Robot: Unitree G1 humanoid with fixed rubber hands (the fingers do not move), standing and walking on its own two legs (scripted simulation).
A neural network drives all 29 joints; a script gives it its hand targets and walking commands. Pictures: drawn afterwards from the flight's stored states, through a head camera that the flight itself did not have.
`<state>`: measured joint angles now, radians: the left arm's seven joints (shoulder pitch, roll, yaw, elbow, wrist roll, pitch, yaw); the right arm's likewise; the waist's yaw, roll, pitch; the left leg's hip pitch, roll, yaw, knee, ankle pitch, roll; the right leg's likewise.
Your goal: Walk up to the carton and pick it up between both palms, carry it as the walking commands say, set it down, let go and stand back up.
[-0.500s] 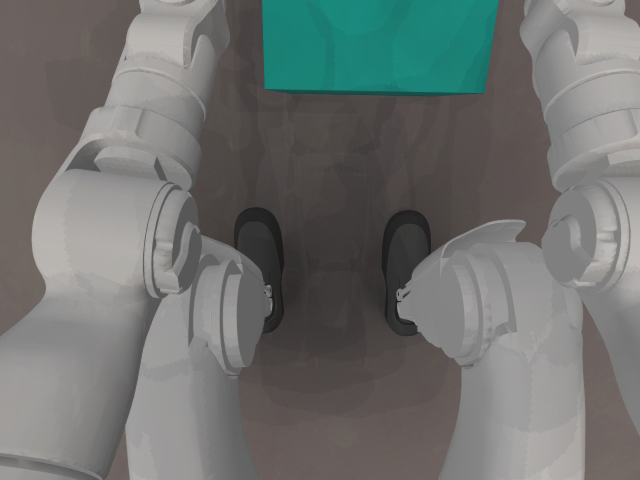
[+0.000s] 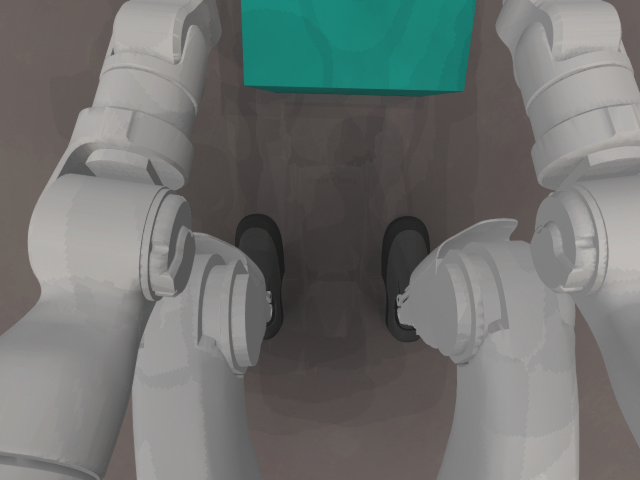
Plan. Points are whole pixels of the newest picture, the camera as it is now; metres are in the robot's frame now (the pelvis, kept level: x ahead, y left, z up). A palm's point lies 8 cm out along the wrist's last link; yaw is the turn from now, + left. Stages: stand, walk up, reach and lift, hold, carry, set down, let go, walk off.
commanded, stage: reach and lift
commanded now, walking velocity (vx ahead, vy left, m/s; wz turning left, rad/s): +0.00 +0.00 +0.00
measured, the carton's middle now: out of the picture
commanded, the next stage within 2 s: none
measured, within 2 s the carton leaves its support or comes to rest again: neither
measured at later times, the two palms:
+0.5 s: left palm out of the picture +0.56 +0.12 -0.12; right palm out of the picture +0.55 -0.15 -0.12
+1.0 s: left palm out of the picture +0.54 +0.12 -0.05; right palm out of the picture +0.53 -0.15 -0.05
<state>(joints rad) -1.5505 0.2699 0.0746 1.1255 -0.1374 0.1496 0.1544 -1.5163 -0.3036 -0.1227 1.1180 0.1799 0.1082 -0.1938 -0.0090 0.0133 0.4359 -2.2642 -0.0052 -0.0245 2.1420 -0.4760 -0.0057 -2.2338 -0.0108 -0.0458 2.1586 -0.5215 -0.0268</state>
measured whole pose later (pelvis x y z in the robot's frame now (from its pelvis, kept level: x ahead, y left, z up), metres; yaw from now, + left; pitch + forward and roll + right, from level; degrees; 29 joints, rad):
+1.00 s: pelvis -0.02 +0.01 +0.03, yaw -1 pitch +23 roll -2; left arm -1.44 0.18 0.16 0.88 -0.06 0.37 0.31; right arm -1.41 -0.14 -0.34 0.83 0.03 0.31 -0.36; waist -0.01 0.04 0.45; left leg -2.01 -0.04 -0.05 2.08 -0.48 -0.02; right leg -1.97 0.01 -0.05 2.08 -0.52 -0.02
